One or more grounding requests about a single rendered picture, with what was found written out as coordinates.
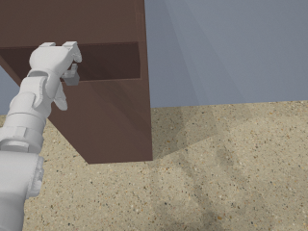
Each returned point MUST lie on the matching robot left hand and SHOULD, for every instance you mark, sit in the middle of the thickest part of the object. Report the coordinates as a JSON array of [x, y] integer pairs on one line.
[[57, 59]]

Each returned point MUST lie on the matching drawer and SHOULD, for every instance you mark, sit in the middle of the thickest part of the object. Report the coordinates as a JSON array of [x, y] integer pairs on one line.
[[100, 61]]

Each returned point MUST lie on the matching robot left upper arm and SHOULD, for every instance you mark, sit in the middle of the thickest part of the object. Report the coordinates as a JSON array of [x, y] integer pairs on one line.
[[21, 176]]

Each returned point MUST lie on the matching cabinet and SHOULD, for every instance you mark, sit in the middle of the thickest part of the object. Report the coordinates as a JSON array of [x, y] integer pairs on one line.
[[106, 121]]

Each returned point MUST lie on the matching robot left forearm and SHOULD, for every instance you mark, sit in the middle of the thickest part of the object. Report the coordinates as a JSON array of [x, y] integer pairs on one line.
[[23, 128]]

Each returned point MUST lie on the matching handle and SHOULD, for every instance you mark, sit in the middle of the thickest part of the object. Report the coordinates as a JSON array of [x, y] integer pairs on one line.
[[71, 77]]

